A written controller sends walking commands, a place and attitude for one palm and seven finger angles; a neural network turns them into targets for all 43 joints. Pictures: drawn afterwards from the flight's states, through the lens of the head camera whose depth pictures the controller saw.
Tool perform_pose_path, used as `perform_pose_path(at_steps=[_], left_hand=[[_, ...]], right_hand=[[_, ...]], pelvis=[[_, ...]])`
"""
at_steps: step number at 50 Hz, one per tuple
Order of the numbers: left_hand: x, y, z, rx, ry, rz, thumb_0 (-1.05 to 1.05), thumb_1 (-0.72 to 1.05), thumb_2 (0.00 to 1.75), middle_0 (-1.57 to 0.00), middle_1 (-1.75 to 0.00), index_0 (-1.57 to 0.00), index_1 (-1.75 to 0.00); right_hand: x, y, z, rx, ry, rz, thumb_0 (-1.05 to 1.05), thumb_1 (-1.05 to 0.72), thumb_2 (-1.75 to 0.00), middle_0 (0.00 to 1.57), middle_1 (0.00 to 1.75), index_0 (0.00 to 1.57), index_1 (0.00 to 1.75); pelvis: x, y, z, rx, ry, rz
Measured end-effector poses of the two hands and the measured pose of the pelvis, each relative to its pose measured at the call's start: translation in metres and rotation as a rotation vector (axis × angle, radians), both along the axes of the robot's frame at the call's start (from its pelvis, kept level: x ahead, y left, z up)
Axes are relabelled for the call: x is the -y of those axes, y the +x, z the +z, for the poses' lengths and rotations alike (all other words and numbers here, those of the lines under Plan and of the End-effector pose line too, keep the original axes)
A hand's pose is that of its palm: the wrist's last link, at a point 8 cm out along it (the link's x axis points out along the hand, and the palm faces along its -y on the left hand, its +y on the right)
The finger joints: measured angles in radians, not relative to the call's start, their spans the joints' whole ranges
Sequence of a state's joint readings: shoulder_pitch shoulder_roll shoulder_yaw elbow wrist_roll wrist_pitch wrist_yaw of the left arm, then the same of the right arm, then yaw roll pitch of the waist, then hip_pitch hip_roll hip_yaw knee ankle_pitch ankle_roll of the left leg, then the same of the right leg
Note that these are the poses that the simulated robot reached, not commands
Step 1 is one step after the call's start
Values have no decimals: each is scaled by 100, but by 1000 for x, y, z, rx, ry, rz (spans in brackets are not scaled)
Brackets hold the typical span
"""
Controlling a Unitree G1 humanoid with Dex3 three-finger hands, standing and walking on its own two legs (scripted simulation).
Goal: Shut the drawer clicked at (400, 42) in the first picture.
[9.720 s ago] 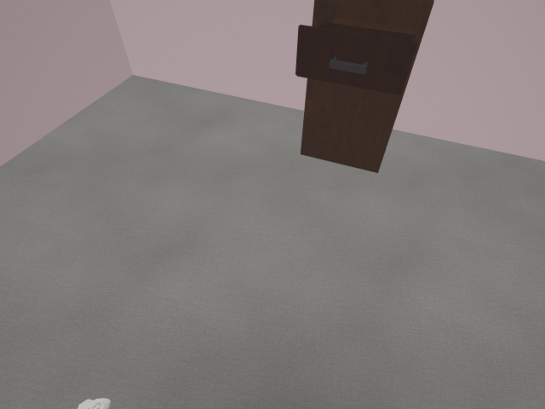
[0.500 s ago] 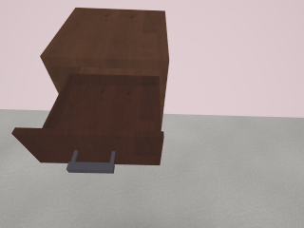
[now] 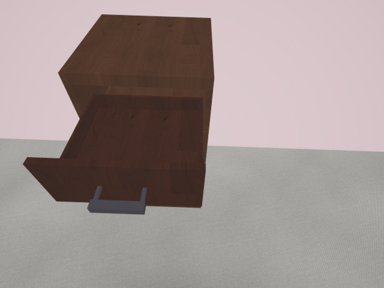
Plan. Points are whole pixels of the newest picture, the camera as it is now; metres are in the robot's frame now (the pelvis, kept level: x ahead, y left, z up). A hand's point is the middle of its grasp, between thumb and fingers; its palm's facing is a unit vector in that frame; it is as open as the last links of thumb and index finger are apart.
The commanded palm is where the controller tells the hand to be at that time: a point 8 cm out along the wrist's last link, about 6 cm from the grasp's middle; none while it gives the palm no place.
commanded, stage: come to a stop and stand still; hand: left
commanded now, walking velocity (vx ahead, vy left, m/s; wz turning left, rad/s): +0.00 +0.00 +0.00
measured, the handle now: (119, 198) +0.32 +0.20 -0.05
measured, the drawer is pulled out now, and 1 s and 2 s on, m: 0.30 0.30 0.30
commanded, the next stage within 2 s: look again from close up in 0.80 s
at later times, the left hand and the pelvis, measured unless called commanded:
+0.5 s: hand out of the picture -0.03 +0.20 -0.18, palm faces +0.01 -0.97 -0.23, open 7.4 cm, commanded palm none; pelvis -0.02 +0.01 -0.01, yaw +2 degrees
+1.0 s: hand out of the picture -0.01 +0.20 -0.18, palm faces +0.01 -0.98 -0.21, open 7.4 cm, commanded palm none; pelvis -0.02 +0.03 +0.00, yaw +1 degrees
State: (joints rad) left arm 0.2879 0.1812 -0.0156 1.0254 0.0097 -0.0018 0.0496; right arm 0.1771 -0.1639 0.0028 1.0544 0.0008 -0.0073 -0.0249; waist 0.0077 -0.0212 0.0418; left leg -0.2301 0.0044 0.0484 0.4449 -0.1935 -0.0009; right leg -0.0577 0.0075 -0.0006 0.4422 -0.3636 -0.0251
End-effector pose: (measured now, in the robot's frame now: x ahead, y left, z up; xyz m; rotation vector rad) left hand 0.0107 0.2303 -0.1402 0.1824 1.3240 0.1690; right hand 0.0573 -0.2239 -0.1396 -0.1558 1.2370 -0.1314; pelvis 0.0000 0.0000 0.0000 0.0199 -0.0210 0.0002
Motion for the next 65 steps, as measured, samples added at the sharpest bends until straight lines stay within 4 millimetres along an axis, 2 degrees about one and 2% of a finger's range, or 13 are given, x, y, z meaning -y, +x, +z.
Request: perform_pose_path(at_steps=[6, 15, 18, 23, 28, 33, 38, 47, 57, 65], left_hand=[[2, -15, 2, -6, -14, -1, 0, 91, 90, -20, -30, -20, -30], [13, -51, -4, -92, -63, 8, 0, 90, 90, -20, -30, -20, -30], [7, -55, -5, -101, -52, 9, 0, 90, 90, -20, -30, -20, -30], [-8, -49, -5, -82, -7, 15, 0, 90, 90, -20, -30, -20, -30], [-21, -27, -5, -26, 16, 9, 0, 90, 90, -20, -30, -20, -30], [-25, -8, -3, 36, 17, -2, 0, 90, 90, -20, -30, -20, -30], [-25, -1, -2, 52, 5, -16, 0, 90, 90, -20, -30, -20, -30], [-23, -17, -4, 2, -17, -11, 0, 90, 90, -20, -30, -20, -30], [-22, -47, -5, -89, -32, 11, 0, 90, 90, -20, -30, -20, -30], [-19, -59, -5, -123, -40, 19, 0, 90, 90, -20, -30, -20, -30]], right_hand=[[-2, -20, 0, -27, 6, 0, 0, -92, -90, 20, 30, 20, 30], [-4, -68, 0, -146, 1, -11, 0, -91, -90, 20, 30, 20, 30], [-3, -76, -6, -150, 1, -17, 0, -91, -90, 20, 30, 20, 30], [-7, -72, -14, -131, 10, -26, 0, -91, -90, 20, 30, 20, 30], [-15, -59, -15, -90, 12, -17, 1, -91, -90, 20, 30, 20, 30], [-17, -45, -13, -60, 5, -4, 1, -92, -90, 20, 30, 20, 30], [-19, -34, -8, -30, 3, 1, 1, -91, -90, 20, 30, 20, 30], [-24, -34, -5, -43, 0, 2, 0, -91, -90, 20, 30, 20, 30], [-27, -55, -5, -116, -2, -10, 0, -91, -90, 20, 30, 20, 30], [-33, -71, -7, -162, 9, -24, 0, -91, -90, 20, 30, 20, 30]], pelvis=[[-2, -9, 2, 4, -4, 7], [-4, -15, 2, 3, -9, 17], [-6, -21, -2, -8, -16, 31], [-12, -21, -7, -9, -27, 36], [-17, -21, -9, -1, -25, 31], [-21, -22, -8, 1, -21, 27], [-24, -23, -6, 2, -18, 21], [-28, -23, -3, 1, -18, 19], [-32, -21, -1, 1, -17, 19], [-33, -21, 0, 0, -15, 19]])
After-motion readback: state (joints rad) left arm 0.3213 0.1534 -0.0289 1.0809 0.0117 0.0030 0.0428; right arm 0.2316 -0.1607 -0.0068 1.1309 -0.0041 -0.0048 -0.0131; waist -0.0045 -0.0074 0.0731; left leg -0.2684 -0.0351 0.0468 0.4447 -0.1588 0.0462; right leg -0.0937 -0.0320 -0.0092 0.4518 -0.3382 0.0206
